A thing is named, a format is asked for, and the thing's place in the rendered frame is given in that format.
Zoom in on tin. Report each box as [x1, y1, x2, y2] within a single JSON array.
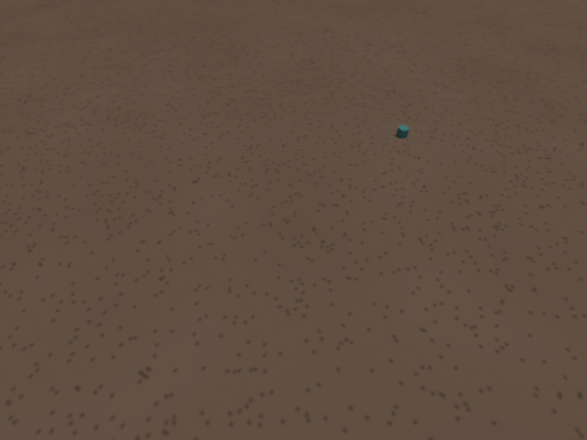
[[397, 125, 409, 138]]

